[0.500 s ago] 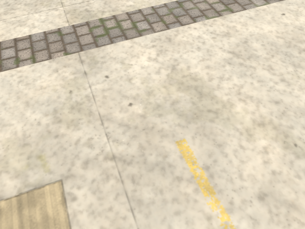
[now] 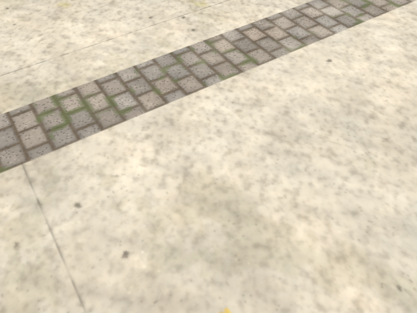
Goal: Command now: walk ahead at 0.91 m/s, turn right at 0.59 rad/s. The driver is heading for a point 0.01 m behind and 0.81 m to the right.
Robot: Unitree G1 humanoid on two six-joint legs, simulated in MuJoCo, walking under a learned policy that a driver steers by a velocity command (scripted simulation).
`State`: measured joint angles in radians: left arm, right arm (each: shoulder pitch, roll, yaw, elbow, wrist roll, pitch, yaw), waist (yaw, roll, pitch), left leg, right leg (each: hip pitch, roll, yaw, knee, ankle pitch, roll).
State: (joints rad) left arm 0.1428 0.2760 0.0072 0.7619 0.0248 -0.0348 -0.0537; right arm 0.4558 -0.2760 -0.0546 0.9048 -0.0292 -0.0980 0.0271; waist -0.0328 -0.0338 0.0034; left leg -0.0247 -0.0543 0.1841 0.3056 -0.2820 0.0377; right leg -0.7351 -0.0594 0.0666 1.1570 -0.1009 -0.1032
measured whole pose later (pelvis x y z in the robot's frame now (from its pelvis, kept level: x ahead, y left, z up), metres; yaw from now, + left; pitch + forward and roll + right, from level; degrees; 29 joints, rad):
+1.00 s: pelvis +0.40 -0.02 +0.01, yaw -7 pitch -1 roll +0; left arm 0.24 0.19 0.01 1.11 0.01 0.00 0.04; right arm 0.26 -0.19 0.01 1.03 -0.01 0.00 -0.04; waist -0.01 0.01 0.02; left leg -0.18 0.00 0.04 0.40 -0.21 0.02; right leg -0.10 0.09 -0.01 0.34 -0.22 -0.08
